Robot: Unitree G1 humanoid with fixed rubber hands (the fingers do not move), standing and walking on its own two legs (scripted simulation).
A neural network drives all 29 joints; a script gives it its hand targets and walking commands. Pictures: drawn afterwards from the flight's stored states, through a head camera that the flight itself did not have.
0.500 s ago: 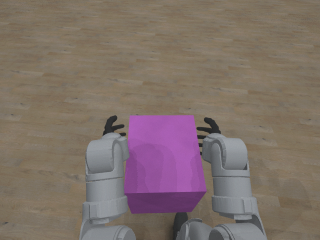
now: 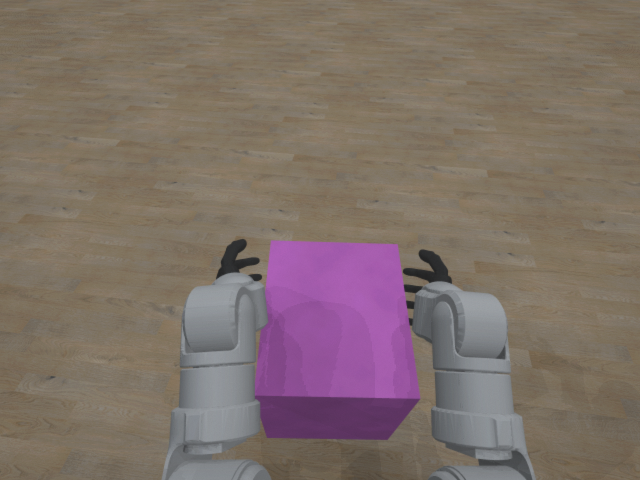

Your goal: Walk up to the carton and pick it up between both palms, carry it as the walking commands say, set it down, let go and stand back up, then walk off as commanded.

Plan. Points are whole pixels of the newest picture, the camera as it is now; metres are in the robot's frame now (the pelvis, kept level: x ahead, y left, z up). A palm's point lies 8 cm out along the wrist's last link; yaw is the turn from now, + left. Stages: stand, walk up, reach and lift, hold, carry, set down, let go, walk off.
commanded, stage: carry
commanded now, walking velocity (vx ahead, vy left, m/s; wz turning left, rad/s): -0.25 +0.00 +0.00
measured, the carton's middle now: (330, 343) +0.31 +0.00 +0.00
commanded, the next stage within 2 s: none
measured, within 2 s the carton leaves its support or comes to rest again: neither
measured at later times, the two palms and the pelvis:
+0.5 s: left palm out of the picture +0.08 +0.07 +0.09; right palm out of the picture +0.06 -0.16 +0.09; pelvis -0.27 -0.03 -0.01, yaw -1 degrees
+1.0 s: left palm out of the picture -0.13 +0.03 +0.10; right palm out of the picture -0.15 -0.21 +0.10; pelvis -0.45 -0.07 +0.00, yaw -2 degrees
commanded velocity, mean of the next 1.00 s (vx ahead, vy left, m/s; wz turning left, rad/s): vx -0.16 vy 0.00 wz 0.00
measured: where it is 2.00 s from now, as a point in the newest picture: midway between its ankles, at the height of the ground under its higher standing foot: outside the picture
